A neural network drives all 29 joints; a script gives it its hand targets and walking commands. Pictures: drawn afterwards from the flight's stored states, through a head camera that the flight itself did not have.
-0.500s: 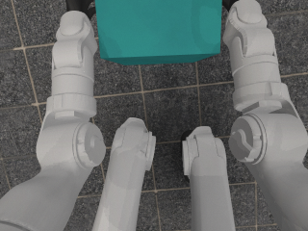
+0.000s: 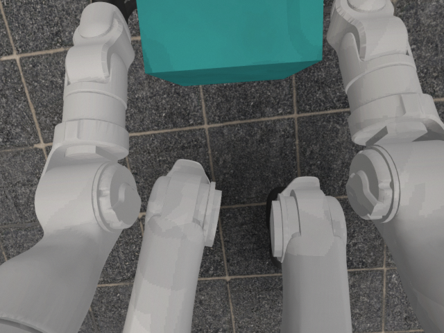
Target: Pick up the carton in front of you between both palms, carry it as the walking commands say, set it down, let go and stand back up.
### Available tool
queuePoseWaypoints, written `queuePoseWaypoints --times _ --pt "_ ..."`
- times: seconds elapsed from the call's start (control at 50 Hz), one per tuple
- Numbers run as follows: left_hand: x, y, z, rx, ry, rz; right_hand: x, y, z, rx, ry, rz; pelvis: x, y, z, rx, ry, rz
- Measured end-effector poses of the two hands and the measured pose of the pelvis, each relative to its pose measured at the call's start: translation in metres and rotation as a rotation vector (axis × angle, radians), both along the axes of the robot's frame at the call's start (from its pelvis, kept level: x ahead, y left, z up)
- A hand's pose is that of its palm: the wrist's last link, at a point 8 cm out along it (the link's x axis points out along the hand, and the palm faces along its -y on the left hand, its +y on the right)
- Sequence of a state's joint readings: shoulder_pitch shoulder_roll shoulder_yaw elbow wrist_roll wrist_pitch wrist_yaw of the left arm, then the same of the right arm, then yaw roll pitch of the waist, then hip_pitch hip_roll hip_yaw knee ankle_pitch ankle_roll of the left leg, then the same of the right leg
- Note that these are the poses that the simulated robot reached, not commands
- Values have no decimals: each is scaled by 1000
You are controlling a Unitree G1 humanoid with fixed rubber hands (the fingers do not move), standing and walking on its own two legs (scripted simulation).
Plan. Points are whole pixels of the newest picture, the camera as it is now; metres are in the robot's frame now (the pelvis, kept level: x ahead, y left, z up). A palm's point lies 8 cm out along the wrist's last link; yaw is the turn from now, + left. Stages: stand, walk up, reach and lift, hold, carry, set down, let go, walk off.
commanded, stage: set down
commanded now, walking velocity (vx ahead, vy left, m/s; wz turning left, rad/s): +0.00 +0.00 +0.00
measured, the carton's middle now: (229, 9) +0.55 +0.07 -0.25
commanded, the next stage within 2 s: none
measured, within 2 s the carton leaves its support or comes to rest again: rests again in 0.10 s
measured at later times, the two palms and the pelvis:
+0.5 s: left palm (115, 15) +0.51 +0.22 -0.18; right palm out of the picture +0.56 -0.09 -0.18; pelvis -0.01 +0.00 -0.01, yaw +0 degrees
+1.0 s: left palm (104, 15) +0.51 +0.25 -0.21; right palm out of the picture +0.57 -0.13 -0.21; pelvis -0.01 +0.00 -0.02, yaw +1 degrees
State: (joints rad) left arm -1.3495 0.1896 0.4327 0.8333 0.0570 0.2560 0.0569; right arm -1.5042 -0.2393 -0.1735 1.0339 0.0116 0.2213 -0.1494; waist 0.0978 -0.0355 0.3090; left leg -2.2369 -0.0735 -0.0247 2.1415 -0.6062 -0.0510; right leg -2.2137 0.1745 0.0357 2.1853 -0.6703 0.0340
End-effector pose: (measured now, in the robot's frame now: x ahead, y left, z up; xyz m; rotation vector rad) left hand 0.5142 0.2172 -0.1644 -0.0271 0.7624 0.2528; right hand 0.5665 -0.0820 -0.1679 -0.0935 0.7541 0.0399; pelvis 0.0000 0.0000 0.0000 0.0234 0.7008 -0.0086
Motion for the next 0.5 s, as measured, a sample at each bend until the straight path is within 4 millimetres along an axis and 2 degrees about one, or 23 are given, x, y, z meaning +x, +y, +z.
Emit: queuePoseWaypoints --times 0.2,0.5 --pt "-7 -1 -15 -9 14 -21 -5 -3 -11 -1 7 8 -7 -1 -6 1 -63 -3" --pt "-7 2 -18 -39 -10 -53 -4 -6 -15 36 -3 41 -14 -2 -15 4 -125 -4"
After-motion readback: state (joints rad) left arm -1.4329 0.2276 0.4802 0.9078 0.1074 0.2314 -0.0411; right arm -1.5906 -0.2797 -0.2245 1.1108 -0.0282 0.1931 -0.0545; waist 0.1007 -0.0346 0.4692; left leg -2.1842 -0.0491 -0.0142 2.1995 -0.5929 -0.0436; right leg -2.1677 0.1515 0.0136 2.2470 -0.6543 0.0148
